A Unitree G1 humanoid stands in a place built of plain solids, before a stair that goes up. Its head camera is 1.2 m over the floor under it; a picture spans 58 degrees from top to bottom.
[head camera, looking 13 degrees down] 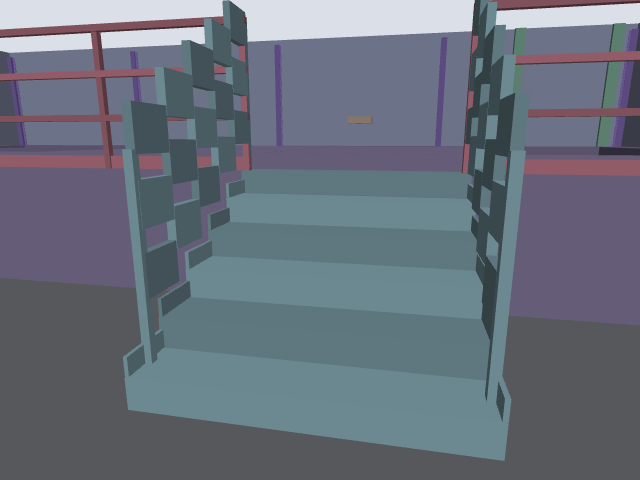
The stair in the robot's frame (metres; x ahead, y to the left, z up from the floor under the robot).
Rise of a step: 0.16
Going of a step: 0.30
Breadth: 1.62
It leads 12 degrees to the right of straight ahead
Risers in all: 6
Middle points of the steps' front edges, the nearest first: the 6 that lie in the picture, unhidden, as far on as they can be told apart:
1.59 0.08 0.16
1.88 0.02 0.33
2.18 -0.04 0.49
2.47 -0.10 0.65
2.76 -0.16 0.82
3.06 -0.22 0.98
